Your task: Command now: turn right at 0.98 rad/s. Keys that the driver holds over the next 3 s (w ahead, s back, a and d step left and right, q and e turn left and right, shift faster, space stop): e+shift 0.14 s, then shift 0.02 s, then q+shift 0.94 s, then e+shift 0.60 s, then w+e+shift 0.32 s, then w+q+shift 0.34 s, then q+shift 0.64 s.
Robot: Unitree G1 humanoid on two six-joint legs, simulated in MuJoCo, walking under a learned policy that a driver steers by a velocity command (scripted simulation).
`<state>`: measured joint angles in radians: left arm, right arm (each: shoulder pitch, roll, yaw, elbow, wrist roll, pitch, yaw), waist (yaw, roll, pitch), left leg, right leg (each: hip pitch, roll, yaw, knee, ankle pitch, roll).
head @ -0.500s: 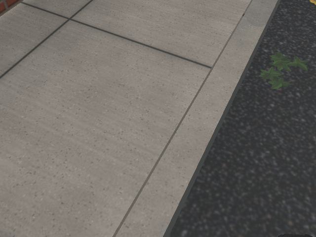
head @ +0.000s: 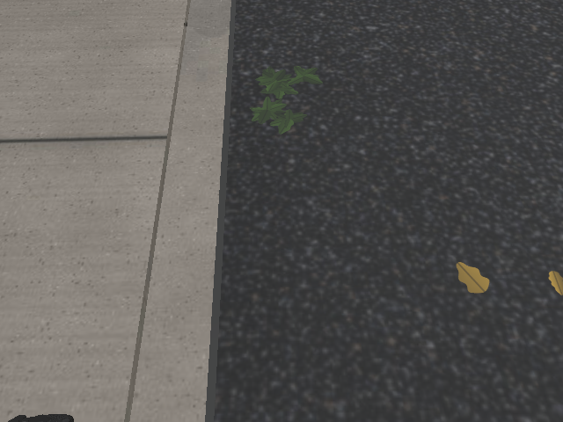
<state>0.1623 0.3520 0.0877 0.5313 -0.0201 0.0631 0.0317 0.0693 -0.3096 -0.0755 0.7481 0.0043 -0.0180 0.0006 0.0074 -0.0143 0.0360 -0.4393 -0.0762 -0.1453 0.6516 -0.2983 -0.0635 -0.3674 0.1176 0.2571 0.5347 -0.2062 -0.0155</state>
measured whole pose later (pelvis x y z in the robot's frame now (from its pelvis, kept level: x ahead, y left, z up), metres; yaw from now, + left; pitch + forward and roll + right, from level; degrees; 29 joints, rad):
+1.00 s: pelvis +0.02 +0.06 +0.01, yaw +20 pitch +3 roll -3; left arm 0.07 0.32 0.09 0.65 0.01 -0.01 0.03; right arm 0.20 -0.33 -0.08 0.60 0.02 0.04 -0.03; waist -0.02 -0.02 0.07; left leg -0.32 -0.08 -0.13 0.47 -0.19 0.07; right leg -0.57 0.03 0.11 1.00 -0.34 0.08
